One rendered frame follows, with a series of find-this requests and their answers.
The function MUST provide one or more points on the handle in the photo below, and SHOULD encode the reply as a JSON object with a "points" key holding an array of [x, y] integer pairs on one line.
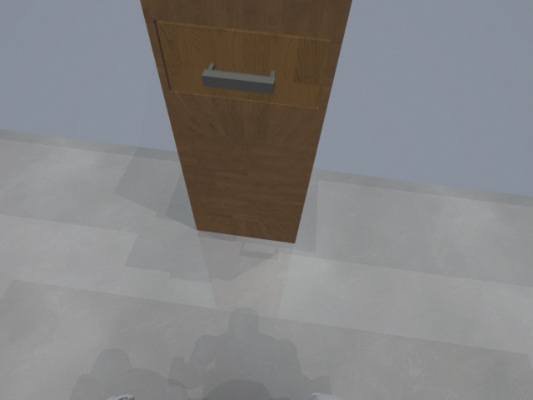
{"points": [[238, 81]]}

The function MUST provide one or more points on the drawer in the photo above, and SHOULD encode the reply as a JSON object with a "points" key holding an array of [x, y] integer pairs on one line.
{"points": [[299, 62]]}

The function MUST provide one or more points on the cabinet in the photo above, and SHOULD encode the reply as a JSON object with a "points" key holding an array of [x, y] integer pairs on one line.
{"points": [[247, 164]]}

